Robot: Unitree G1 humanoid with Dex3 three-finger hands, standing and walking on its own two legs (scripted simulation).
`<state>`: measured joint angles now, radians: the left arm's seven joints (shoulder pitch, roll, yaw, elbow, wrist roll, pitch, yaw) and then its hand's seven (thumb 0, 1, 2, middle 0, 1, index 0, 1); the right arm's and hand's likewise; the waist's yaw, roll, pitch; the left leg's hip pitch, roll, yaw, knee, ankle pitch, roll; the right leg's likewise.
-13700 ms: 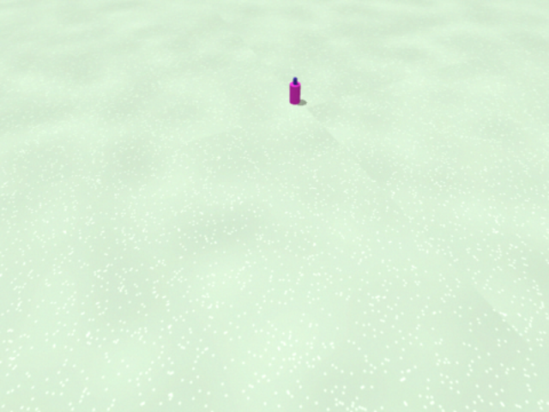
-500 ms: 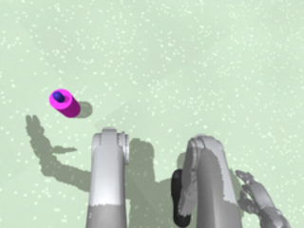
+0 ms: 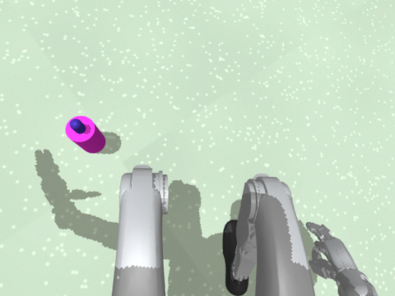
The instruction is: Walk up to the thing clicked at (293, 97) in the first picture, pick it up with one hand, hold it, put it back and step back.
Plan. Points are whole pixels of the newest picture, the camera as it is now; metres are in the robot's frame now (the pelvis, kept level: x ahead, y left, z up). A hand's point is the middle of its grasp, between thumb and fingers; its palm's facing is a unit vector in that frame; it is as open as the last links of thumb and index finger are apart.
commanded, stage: go down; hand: left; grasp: from the side
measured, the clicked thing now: (85, 133) +0.42 +0.35 -0.27
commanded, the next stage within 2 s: none
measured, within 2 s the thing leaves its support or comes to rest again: neither
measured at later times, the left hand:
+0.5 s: hand out of the picture +0.29 +0.52 +0.03, palm faces +0.55 -0.83 -0.06, open 17.2 cm
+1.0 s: hand out of the picture +0.29 +0.52 +0.03, palm faces +0.55 -0.83 -0.06, open 17.1 cm
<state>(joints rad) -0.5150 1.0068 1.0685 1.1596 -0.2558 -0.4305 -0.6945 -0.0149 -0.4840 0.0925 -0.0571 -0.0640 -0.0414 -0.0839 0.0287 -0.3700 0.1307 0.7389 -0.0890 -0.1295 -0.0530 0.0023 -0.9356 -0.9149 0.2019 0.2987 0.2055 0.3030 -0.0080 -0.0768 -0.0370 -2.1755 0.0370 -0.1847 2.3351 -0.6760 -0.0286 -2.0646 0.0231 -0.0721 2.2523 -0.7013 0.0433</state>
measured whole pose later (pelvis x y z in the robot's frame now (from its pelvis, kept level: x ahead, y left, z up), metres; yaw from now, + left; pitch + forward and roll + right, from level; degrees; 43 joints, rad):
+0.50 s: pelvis +0.00 +0.00 +0.00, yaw +0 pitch +29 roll -9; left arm -0.53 1.03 1.07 1.17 -0.25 -0.44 -0.70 -0.01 -0.48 0.09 -0.05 -0.07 -0.04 -0.08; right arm 0.03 -0.38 0.14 0.74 -0.09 -0.13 -0.05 0.00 -0.93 -0.91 0.20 0.30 0.21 0.30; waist -0.01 -0.08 -0.03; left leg -2.18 0.03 -0.19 2.34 -0.68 -0.02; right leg -2.06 0.02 -0.07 2.25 -0.70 0.04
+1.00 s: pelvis +0.00 +0.00 +0.00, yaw +0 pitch +29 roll -8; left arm -0.54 1.04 1.08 1.21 -0.26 -0.46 -0.71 -0.01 -0.46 0.09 -0.05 -0.07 -0.04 -0.08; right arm 0.02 -0.38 0.15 0.73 -0.09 -0.12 -0.05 0.00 -0.93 -0.91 0.20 0.30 0.21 0.30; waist -0.01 -0.09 -0.02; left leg -2.18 0.03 -0.19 2.34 -0.67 -0.03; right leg -2.07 0.02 -0.07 2.27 -0.70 0.05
